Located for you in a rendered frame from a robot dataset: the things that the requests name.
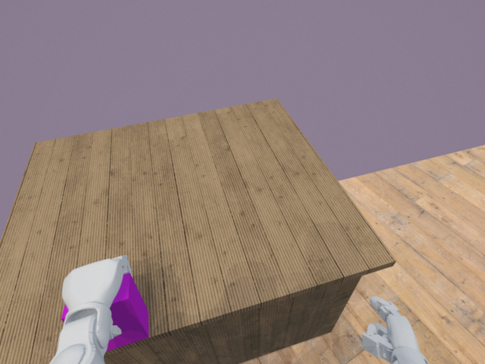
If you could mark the left robot hand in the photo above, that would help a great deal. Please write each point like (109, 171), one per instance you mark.
(97, 282)

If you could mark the sponge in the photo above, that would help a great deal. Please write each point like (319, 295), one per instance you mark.
(129, 313)

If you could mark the table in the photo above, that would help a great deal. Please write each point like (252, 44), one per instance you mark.
(240, 239)

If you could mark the robot left forearm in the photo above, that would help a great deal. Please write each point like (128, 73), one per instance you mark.
(85, 335)

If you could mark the right robot hand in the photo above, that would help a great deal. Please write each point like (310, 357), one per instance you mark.
(381, 341)

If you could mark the robot right forearm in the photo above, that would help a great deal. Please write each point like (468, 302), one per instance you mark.
(407, 355)

